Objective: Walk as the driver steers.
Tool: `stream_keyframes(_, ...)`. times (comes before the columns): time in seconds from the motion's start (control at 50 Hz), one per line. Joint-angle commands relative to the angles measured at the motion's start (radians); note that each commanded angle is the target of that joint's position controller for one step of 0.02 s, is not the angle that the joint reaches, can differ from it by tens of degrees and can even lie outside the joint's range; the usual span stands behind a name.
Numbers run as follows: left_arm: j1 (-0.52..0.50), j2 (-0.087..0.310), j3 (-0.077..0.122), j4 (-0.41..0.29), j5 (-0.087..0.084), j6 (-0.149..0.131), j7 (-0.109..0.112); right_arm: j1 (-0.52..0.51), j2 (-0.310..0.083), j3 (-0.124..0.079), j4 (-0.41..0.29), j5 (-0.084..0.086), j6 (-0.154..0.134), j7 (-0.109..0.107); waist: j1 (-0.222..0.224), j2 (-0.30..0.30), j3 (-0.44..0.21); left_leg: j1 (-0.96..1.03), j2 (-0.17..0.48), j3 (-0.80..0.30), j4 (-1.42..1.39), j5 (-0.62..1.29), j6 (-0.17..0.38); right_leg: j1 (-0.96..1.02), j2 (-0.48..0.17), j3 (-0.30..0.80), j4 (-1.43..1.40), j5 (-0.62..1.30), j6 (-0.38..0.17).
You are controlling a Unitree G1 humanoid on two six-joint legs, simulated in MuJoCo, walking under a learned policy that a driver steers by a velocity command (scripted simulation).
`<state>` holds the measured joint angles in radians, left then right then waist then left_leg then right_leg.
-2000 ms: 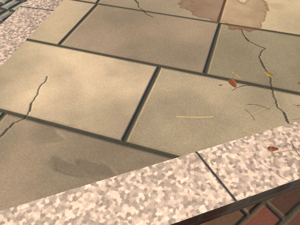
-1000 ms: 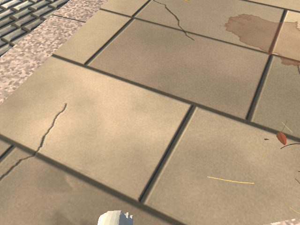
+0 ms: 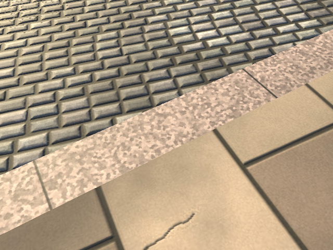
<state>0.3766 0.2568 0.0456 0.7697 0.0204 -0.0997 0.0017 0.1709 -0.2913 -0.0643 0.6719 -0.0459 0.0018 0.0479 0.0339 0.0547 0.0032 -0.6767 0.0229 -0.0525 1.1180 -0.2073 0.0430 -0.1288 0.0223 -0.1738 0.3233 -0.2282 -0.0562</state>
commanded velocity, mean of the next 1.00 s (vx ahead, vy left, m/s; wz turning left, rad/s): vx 0.17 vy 0.00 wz -0.27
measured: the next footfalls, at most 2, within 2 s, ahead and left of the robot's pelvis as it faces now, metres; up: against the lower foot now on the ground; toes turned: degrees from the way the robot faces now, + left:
left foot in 0.24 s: +0.28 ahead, +0.12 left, +0.00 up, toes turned +5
right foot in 0.70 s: +0.27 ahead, -0.09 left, +0.00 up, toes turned -15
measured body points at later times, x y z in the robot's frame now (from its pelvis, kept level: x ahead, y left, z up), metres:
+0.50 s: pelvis +0.20 +0.03 +0.00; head +0.23 +0.05 +0.45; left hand +0.29 +0.29 -0.14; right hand +0.28 -0.22 -0.12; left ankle +0.24 +0.12 -0.74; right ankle +0.22 -0.10 -0.67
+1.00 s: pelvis +0.22 -0.01 +0.00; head +0.24 -0.04 +0.44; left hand +0.42 +0.22 -0.10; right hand +0.24 -0.30 -0.13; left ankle +0.27 +0.13 -0.69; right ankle +0.23 -0.08 -0.74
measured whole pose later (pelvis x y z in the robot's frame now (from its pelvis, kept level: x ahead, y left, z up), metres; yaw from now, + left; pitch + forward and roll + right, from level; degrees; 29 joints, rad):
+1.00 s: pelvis +0.22 -0.01 +0.00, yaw -22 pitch +2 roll +2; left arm 0.26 0.27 0.07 0.67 0.01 0.04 0.00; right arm 0.18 -0.27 -0.06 0.72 -0.02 0.05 -0.02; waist 0.02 0.02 0.03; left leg -0.48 -0.01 -0.04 0.94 -0.39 -0.04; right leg -0.31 0.09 0.08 0.44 -0.16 -0.08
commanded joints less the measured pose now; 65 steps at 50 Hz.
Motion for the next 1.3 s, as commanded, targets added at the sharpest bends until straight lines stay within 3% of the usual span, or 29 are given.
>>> stream_keyframes(0.02, -0.007, 0.094, 0.017, -0.034, 0.002, -0.015, -0.008, -0.037, -0.006, 0.008, -0.070, 0.004, -0.009, 0.013, -0.026, -0.138, 0.042, -0.024, 0.017, 0.009, -0.131, 0.129, -0.003, -0.023, -0.237, 0.108, -0.156, 0.351, -0.087)
stream_keyframes(0.1, 0.053, 0.116, 0.019, 0.006, -0.004, -0.007, -0.008, -0.170, 0.019, 0.027, -0.099, 0.009, -0.023, 0.028, 0.019, -0.132, 0.072, 0.072, -0.001, 0.098, -0.399, 0.186, 0.019, 0.015, -0.245, 0.057, -0.174, 0.378, -0.078)
stream_keyframes(0.16, 0.109, 0.126, 0.015, 0.060, -0.013, 0.014, -0.004, -0.181, 0.030, 0.033, -0.102, -0.003, -0.043, 0.016, 0.016, -0.132, 0.072, 0.147, -0.036, 0.149, -0.524, 0.123, 0.046, 0.125, -0.254, 0.075, -0.071, 0.741, -0.080)
stream_keyframes(0.2, 0.101, 0.153, 0.018, 0.077, -0.020, 0.023, 0.003, -0.027, 0.006, 0.025, -0.048, -0.019, -0.066, -0.003, -0.054, -0.158, -0.020, 0.330, -0.090, 0.145, -0.621, 0.121, 0.074, 0.165, -0.224, 0.079, 0.128, 0.959, -0.052)
stream_keyframes(0.22, 0.090, 0.147, 0.015, 0.076, -0.034, 0.024, 0.005, 0.106, -0.019, 0.018, -0.003, -0.034, -0.082, -0.014, -0.119, -0.140, -0.098, 0.539, -0.059, 0.118, -0.709, 0.296, 0.092, 0.086, -0.189, 0.059, 0.288, 0.853, -0.026)
stream_keyframes(0.24, 0.080, 0.097, -0.001, 0.028, -0.044, 0.017, 0.006, 0.234, -0.089, 0.004, 0.020, -0.059, -0.090, -0.032, -0.160, -0.047, -0.244, 0.834, 0.177, -0.066, -0.614, 0.728, 0.131, -0.125, -0.145, 0.047, 0.535, 0.381, 0.002)
stream_keyframes(0.26, 0.207, -0.014, -0.024, 0.006, -0.058, 0.027, 0.007, 0.254, -0.148, -0.007, 0.009, -0.035, -0.086, -0.043, -0.092, 0.146, -0.439, 1.107, 0.494, -0.362, -0.501, 1.328, 0.269, -0.361, -0.002, 0.118, 0.861, -0.491, 0.021)
stream_keyframes(0.28, 0.189, 0.063, -0.001, 0.038, -0.058, 0.055, 0.024, 0.283, -0.154, -0.023, 0.011, 0.029, -0.071, -0.054, -0.146, 0.040, -0.504, 1.068, 0.463, -0.320, -0.528, 1.311, 0.321, -0.396, 0.010, 0.251, 0.960, -0.450, 0.020)
stream_keyframes(0.32, 0.062, 0.066, 0.004, 0.013, -0.026, 0.066, 0.021, 0.109, -0.030, 0.014, 0.005, 0.040, -0.060, -0.065, -0.069, 0.026, -0.200, 0.768, 0.341, -0.158, -0.696, 0.891, 0.226, -0.466, -0.065, 0.212, 0.879, -0.298, 0.033)
stream_keyframes(0.36, 0.072, 0.055, 0.016, 0.026, 0.005, 0.096, 0.008, 0.053, 0.006, 0.027, 0.012, 0.043, -0.060, -0.075, -0.011, 0.043, -0.070, 0.532, 0.270, -0.030, -0.787, 0.790, 0.160, -0.360, -0.074, 0.192, 0.819, -0.201, 0.066)
stream_keyframes(0.46, 0.061, 0.011, 0.026, -0.001, 0.005, 0.134, -0.005, 0.013, -0.021, 0.013, 0.017, 0.022, -0.071, -0.079, 0.041, 0.069, -0.071, 0.403, 0.247, 0.117, -0.835, 0.614, 0.169, -0.317, -0.066, 0.157, 0.750, -0.082, 0.082)
stream_keyframes(0.52, -0.045, 0.008, 0.019, -0.048, 0.010, 0.146, -0.021, 0.035, -0.030, 0.008, 0.028, 0.017, -0.057, -0.079, 0.004, 0.101, -0.046, 0.386, 0.246, 0.157, -0.842, 0.403, 0.160, -0.293, -0.082, 0.135, 0.584, -0.016, 0.068)
stream_keyframes(0.64, -0.119, 0.045, 0.029, -0.122, 0.007, 0.145, -0.035, 0.071, -0.101, -0.023, 0.039, 0.016, -0.016, -0.074, -0.031, 0.068, -0.048, 0.447, 0.319, 0.126, -0.736, 0.193, 0.133, -0.220, -0.058, 0.093, 0.375, -0.126, 0.021)
stream_keyframes(0.68, -0.077, 0.056, 0.033, -0.116, 0.011, 0.122, -0.030, 0.103, -0.098, -0.028, 0.057, 0.015, 0.001, -0.075, -0.014, -0.030, -0.055, 0.410, 0.260, 0.181, -0.583, 0.036, 0.048, -0.094, -0.035, 0.115, 0.169, -0.016, -0.007)
stream_keyframes(0.7, -0.051, 0.147, 0.052, -0.121, 0.020, 0.105, -0.017, 0.145, -0.049, -0.019, 0.048, 0.007, 0.013, -0.069, -0.027, -0.273, -0.048, 0.305, 0.153, 0.266, -0.327, -0.174, -0.024, -0.041, -0.219, 0.385, 0.018, 0.159, -0.043)
stream_keyframes(0.72, -0.012, 0.275, 0.087, -0.133, 0.007, 0.109, -0.011, 0.076, -0.019, -0.004, -0.028, 0.025, 0.027, -0.074, 0.011, -0.435, -0.007, 0.058, -0.041, 0.212, -0.150, -0.478, -0.071, -0.012, -0.417, 0.719, -0.035, 0.415, -0.220)
stream_keyframes(0.74, 0.047, 0.244, 0.087, -0.119, -0.006, 0.116, -0.005, 0.039, -0.048, -0.007, -0.021, 0.015, 0.039, -0.076, 0.040, -0.269, -0.037, 0.042, -0.013, 0.085, -0.010, -0.461, -0.075, 0.007, -0.408, 0.677, -0.028, 0.440, -0.272)
stream_keyframes(0.78, -0.070, 0.174, 0.062, -0.131, -0.006, 0.130, 0.005, 0.032, -0.038, -0.009, -0.006, 0.033, 0.033, -0.069, -0.023, -0.173, -0.005, 0.056, 0.013, 0.025, -0.008, -0.285, -0.069, -0.055, -0.280, 0.516, -0.014, 0.343, -0.213)
stream_keyframes(0.84, -0.149, 0.132, 0.050, -0.159, -0.016, 0.126, 0.004, 0.065, -0.060, -0.017, 0.014, 0.009, 0.031, -0.065, -0.051, -0.157, -0.071, 0.113, -0.012, 0.039, -0.005, -0.184, -0.073, -0.036, -0.203, 0.441, 0.011, 0.445, -0.171)
stream_keyframes(0.88, -0.119, 0.149, 0.057, -0.151, -0.016, 0.119, 0.000, 0.058, -0.045, -0.013, 0.010, 0.017, 0.037, -0.065, -0.042, -0.129, -0.087, 0.107, -0.017, 0.028, -0.040, -0.178, -0.081, -0.007, -0.201, 0.456, 0.015, 0.435, -0.175)
stream_keyframes(1.04, -0.090, 0.182, 0.073, -0.153, 0.002, 0.134, -0.005, -0.017, -0.040, 0.001, -0.031, 0.027, 0.035, -0.073, 0.004, -0.172, -0.058, 0.177, -0.050, 0.009, -0.290, -0.205, -0.073, -0.049, -0.180, 0.594, 0.011, 0.170, -0.189)
stream_keyframes(1.12, -0.129, 0.189, 0.078, -0.160, 0.003, 0.142, -0.016, 0.022, -0.051, 0.004, -0.038, 0.042, 0.021, -0.080, -0.013, -0.191, -0.069, 0.306, -0.087, 0.007, -0.434, -0.218, -0.046, -0.091, -0.157, 0.668, 0.037, 0.229, -0.160)
stream_keyframes(1.16, -0.179, 0.184, 0.079, -0.165, -0.008, 0.146, -0.019, 0.091, -0.046, 0.006, -0.024, 0.043, 0.009, -0.089, -0.060, -0.182, -0.065, 0.449, -0.098, 0.015, -0.639, -0.125, -0.025, -0.157, -0.116, 0.673, 0.065, 0.187, -0.105)
stream_keyframes(1.18, -0.188, 0.162, 0.074, -0.170, -0.018, 0.144, -0.014, 0.122, -0.072, 0.000, -0.018, 0.036, 0.002, -0.098, -0.074, -0.145, -0.063, 0.554, -0.041, -0.030, -0.770, -0.079, -0.008, -0.237, -0.068, 0.646, 0.103, 0.062, -0.050)
stream_keyframes(1.2, -0.140, 0.092, 0.058, -0.176, -0.021, 0.140, -0.012, 0.115, -0.156, -0.015, -0.033, 0.020, -0.001, -0.106, -0.043, 0.050, -0.071, 0.634, 0.197, -0.255, -0.887, -0.174, 0.048, -0.347, 0.036, 0.509, 0.289, -0.204, 0.014)
stream_keyframes(1.22, -0.140, 0.117, 0.065, -0.184, -0.005, 0.139, -0.003, 0.028, -0.231, -0.032, -0.060, 0.011, 0.004, -0.099, -0.033, 0.210, 0.002, 0.529, 0.371, -0.468, -0.937, -0.067, 0.163, -0.481, 0.182, 0.277, 0.506, -0.346, 0.043)
stream_keyframes(1.24, -0.152, 0.183, 0.081, -0.171, 0.024, 0.140, -0.003, 0.039, -0.170, -0.022, -0.063, 0.009, 0.004, -0.092, -0.029, 0.090, 0.004, 0.464, 0.372, -0.404, -0.893, 0.080, 0.207, -0.430, 0.089, 0.300, 0.684, -0.327, 0.053)
stream_keyframes(1.26, -0.132, 0.180, 0.085, -0.148, 0.018, 0.143, -0.011, -0.007, -0.107, -0.003, -0.069, 0.018, 0.001, -0.088, 0.004, 0.040, 0.006, 0.439, 0.307, -0.298, -0.866, 0.166, 0.191, -0.403, 0.083, 0.297, 0.759, -0.272, 0.057)
stream_keyframes(1.3, -0.085, 0.163, 0.082, -0.116, 0.009, 0.157, -0.030, -0.064, -0.083, 0.005, -0.083, 0.021, -0.001, -0.088, 0.028, 0.064, -0.005, 0.474, 0.207, -0.129, -0.834, 0.276, 0.149, -0.407, 0.073, 0.262, 0.870, -0.184, 0.079)
Keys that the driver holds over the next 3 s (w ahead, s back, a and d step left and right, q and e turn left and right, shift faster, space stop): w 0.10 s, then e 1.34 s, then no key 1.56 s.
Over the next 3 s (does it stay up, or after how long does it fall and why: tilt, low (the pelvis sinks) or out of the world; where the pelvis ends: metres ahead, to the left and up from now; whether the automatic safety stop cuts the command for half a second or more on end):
stays up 0.20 0.04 0.00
